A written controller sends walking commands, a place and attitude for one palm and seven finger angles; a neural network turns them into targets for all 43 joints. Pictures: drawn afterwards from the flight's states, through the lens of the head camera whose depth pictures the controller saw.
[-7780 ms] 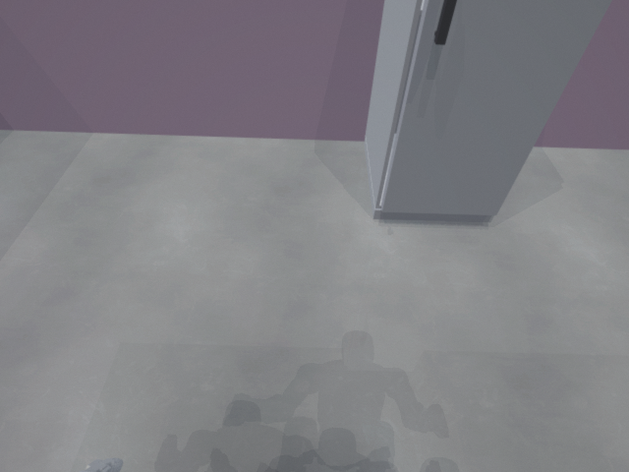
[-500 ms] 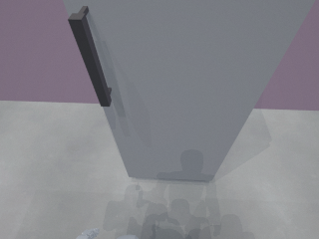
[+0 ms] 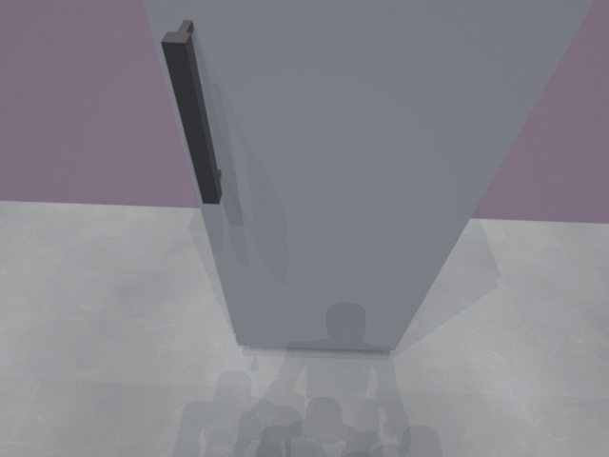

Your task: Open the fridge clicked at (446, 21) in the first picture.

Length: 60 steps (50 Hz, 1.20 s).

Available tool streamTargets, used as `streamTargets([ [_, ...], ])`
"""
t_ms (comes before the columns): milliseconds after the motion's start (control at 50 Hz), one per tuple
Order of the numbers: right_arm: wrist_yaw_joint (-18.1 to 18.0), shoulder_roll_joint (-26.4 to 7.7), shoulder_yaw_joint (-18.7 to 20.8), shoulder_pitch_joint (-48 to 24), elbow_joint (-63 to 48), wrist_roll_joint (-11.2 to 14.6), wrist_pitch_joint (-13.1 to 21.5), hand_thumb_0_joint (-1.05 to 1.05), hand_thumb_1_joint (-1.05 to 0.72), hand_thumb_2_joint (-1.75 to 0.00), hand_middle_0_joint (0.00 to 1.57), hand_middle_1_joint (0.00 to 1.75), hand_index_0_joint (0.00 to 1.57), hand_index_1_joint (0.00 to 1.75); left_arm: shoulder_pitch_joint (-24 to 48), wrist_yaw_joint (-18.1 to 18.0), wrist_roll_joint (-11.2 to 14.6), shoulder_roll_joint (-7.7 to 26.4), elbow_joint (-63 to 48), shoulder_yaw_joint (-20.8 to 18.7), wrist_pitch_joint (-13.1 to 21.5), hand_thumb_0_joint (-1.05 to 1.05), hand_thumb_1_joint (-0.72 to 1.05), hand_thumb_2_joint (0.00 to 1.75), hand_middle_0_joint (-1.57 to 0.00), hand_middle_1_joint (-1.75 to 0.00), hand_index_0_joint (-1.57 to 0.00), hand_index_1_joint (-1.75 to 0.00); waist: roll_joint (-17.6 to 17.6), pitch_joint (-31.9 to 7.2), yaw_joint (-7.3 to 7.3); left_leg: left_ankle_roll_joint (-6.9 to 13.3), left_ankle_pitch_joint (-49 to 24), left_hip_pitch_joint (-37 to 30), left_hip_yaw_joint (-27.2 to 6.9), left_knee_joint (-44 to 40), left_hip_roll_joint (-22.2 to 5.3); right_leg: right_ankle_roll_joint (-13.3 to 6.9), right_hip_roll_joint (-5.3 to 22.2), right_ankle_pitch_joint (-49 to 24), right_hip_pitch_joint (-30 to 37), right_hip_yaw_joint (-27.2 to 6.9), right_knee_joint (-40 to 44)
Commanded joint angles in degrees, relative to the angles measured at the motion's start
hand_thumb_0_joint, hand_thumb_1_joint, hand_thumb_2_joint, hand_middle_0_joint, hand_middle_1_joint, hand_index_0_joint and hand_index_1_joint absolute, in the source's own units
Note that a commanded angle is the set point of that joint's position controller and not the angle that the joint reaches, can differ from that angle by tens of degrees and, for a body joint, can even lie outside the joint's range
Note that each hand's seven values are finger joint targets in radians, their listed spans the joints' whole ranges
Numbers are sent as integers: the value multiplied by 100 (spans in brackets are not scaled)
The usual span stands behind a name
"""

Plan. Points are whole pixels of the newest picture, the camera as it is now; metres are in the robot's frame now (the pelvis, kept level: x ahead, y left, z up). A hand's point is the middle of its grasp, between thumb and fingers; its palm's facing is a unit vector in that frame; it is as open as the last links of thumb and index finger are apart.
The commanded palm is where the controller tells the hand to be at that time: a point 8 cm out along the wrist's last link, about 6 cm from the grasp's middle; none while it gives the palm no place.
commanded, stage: come to a stop and stand still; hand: left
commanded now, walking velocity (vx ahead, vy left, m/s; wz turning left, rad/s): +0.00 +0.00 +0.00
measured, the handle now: (201, 123) +0.50 +0.18 +0.17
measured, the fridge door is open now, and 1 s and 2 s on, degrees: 0 0 0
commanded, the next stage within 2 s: look again from close up in 0.66 s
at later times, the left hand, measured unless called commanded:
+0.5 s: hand out of the picture +0.03 +0.15 -0.17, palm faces +0.00 -0.97 -0.23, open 7.4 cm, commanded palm none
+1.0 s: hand out of the picture +0.04 +0.19 -0.17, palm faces +0.01 -0.97 -0.25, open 7.4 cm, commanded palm none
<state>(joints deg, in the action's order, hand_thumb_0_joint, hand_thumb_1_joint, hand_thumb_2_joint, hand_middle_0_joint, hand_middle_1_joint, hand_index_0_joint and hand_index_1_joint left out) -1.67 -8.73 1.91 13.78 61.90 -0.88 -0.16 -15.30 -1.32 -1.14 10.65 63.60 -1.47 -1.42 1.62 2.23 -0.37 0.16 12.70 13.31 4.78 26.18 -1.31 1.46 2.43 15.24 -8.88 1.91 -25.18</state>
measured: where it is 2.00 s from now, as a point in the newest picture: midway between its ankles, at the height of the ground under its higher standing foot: outside the picture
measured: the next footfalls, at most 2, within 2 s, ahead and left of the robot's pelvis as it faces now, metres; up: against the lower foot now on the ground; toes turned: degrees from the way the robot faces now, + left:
none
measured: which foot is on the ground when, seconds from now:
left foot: down 0.00-1.00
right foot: down 0.00-1.00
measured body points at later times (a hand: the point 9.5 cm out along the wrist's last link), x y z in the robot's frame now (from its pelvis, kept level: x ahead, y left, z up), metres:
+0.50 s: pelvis +0.01 -0.03 +0.00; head +0.02 -0.03 +0.45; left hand +0.03 +0.21 -0.15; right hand +0.01 -0.25 -0.17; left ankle +0.01 +0.12 -0.74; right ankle -0.03 -0.12 -0.74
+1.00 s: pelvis +0.01 -0.02 +0.00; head +0.02 -0.02 +0.45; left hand +0.04 +0.24 -0.15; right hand +0.07 -0.27 -0.15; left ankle +0.01 +0.12 -0.74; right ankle -0.03 -0.12 -0.74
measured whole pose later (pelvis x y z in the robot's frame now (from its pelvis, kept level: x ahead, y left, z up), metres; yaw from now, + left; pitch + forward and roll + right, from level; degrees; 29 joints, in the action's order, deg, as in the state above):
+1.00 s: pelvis +0.01 -0.02 +0.00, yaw +0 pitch -1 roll +1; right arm -1.1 -12.3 -0.3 10.3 63.1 -1.0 0.8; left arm -13.7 -1.2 -1.3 13.3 62.6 -0.2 0.9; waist 0.9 1.8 0.6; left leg -1.6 13.8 10.3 3.3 25.4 -2.7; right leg -0.8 0.6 18.2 -6.5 2.6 -25.8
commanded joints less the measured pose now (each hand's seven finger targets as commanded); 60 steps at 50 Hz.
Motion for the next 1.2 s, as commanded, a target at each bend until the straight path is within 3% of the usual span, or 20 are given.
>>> streamTargets([
  [0, 165, -413, 13, 50, -553, -58, 11, 0, -90, -90, 20, 30, 20, 30, -210, -148, -36, 659, -358, 52, 373, 0, 90, 90, -20, -30, -20, -30, 383, 97, -81, -121, 534, 16, -127, 766, -114, -581, 778, 705, -1019, -906, 1131],
  [20, 171, -424, 5, 249, -518, -68, 37, 0, -90, -90, 20, 30, 20, 30, -210, -153, -5, 617, -377, 57, 443, 0, 90, 90, -20, -30, -20, -30, 525, -32, -200, -61, 311, 31, -246, 752, -184, -634, 683, 137, -887, -871, 936],
  [40, 154, -439, -14, 453, -466, -49, 77, 0, -90, -90, 20, 30, 20, 30, -169, -159, 10, 546, -393, 56, 466, 0, 90, 90, -20, -30, -20, -30, 368, -188, -260, -15, 101, -86, -310, 579, -219, -625, 631, -154, -771, -767, 696],
  [100, 97, -455, -58, 575, -391, -30, 172, 0, -90, -90, 20, 30, 20, 30, -269, -143, 14, 467, -439, 66, 443, 0, 90, 90, -20, -30, -20, -30, -397, -96, -142, 72, -650, -104, -460, 165, -429, -458, 325, -526, -627, -437, 166],
  [120, 77, -512, -78, 561, -406, -23, 175, 0, -90, -90, 20, 30, 20, 30, -321, -130, 26, 488, -427, 75, 415, 0, 90, 90, -20, -30, -20, -30, -395, -69, -87, 99, -669, -17, -512, 116, -458, -425, 280, -519, -529, -391, 68],
  [180, 43, -506, -103, 512, -403, -8, 161, 0, -90, -90, 20, 30, 20, 30, -445, -124, 32, 475, -400, 80, 385, 0, 90, 90, -20, -30, -20, -30, 91, 153, -34, 80, -438, 116, -437, 76, -424, -424, 311, -520, -546, -497, 194],
  [240, 46, -457, -127, 500, -323, -7, 147, 0, -90, -90, 20, 30, 20, 30, -470, -122, 39, 530, -404, 79, 381, 0, 90, 90, -20, -30, -20, -30, 150, 263, -7, 49, -354, 100, -369, 52, -362, -423, 380, -621, -554, -537, 292],
  [280, 44, -468, -131, 538, -267, -12, 151, 0, -90, -90, 20, 30, 20, 30, -446, -120, 39, 548, -422, 70, 378, 0, 90, 90, -20, -30, -20, -30, 112, 242, -21, 44, -392, 15, -367, -11, -375, -421, 370, -585, -579, -544, 312],
  [320, 33, -495, -141, 553, -204, -5, 178, 0, -90, -90, 20, 30, 20, 30, -462, -121, 41, 595, -430, 56, 386, 0, 90, 90, -20, -30, -20, -30, -49, 86, 0, 52, -645, -57, -371, -16, -402, -410, 356, -1039, -368, -494, 208],
  [600, -5, -692, -103, 221, -100, 14, 190, 0, -90, -90, 20, 30, 20, 30, -349, -94, 15, 779, -392, -10, 365, 0, 90, 90, -20, -30, -20, -30, -35, -1, 55, 53, -929, -273, -359, -120, -465, -396, 386, -1658, -140, -474, 248],
  [720, -13, -880, -92, 38, -106, 17, 206, 0, -90, -90, 20, 30, 20, 30, -245, -74, 18, 899, -380, -30, 358, 0, 90, 90, -20, -30, -20, -30, -194, -142, 64, 72, -1231, -398, -406, -144, -505, -381, 400, -1847, -28, -446, 227],
  [1180, 24, -1285, -92, -338, -87, 3, 220, 0, -90, -90, 20, 30, 20, 30, 210, -8, 21, 1225, -348, -34, 322, 0, 90, 90, -20, -30, -20, -30, -123, -188, 93, 115, -1152, -514, -604, -569, -563, -316, 454, -1238, 14, -413, 487],
])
